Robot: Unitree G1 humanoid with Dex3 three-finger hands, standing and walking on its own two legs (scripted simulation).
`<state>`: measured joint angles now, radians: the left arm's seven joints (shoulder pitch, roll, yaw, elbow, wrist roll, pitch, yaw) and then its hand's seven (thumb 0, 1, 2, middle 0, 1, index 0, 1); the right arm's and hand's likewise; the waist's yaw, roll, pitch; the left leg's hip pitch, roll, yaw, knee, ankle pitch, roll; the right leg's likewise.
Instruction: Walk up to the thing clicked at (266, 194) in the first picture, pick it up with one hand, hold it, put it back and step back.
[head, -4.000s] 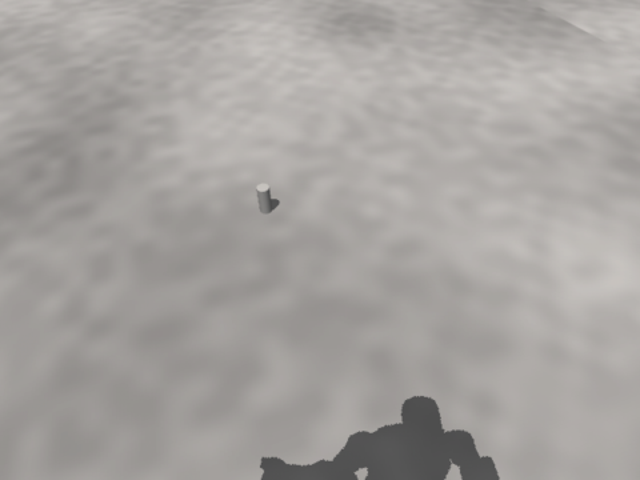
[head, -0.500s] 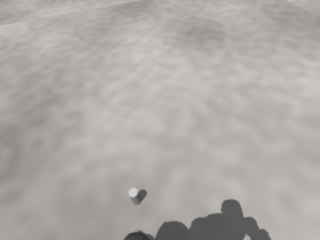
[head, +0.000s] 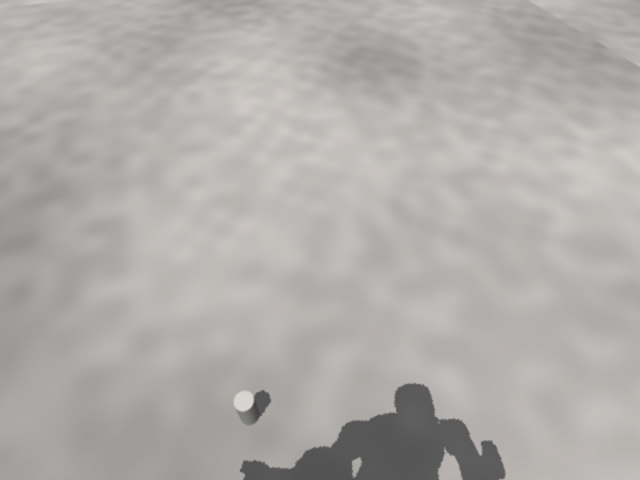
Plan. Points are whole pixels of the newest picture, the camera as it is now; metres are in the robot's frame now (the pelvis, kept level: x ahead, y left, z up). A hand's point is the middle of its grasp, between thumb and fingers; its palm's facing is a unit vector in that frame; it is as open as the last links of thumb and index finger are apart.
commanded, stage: walk up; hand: left
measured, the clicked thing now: (247, 408) +0.42 +0.21 -0.69
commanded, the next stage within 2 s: stand in 1.46 s
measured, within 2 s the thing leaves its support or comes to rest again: neither
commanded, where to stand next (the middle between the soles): +0.08 -0.01 m, yaw +2 degrees
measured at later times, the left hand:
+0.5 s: hand out of the picture +0.12 +0.24 -0.13, palm faces -0.01 -0.95 -0.31, open 7.4 cm
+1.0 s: hand out of the picture +0.10 +0.25 -0.13, palm faces +0.02 -0.94 -0.33, open 7.4 cm
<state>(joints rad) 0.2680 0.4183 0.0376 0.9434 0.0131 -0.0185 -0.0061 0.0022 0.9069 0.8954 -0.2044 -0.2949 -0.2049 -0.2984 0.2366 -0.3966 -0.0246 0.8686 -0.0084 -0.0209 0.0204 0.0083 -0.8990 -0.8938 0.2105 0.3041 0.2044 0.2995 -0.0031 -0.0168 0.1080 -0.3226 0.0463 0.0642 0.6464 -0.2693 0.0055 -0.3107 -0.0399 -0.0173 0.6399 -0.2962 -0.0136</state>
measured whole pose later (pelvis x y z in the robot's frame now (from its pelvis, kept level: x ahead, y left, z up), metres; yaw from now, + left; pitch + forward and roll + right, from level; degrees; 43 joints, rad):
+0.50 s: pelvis +0.02 -0.01 +0.02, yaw +0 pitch -3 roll +0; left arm 0.08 0.35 0.00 1.09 0.00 -0.01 -0.02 0.00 0.91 0.90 -0.21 -0.29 -0.21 -0.30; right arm 0.15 -0.36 0.02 1.12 0.00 -0.03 0.02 0.01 -0.90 -0.89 0.21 0.30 0.20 0.30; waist 0.00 -0.02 0.05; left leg -0.18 0.03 0.03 0.42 -0.19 -0.02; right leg -0.19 -0.03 -0.03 0.43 -0.19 0.01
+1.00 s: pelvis +0.04 -0.01 +0.03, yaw +1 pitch -2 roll +0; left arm 0.08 0.34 0.01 1.18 0.01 0.00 -0.01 0.00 0.91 0.90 -0.20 -0.29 -0.20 -0.30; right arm 0.07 -0.35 0.01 1.16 0.00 -0.02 0.01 0.01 -0.90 -0.89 0.21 0.30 0.20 0.30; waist 0.01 0.01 0.05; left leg -0.12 0.03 0.02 0.33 -0.17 -0.02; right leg -0.12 -0.03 -0.04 0.33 -0.17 0.02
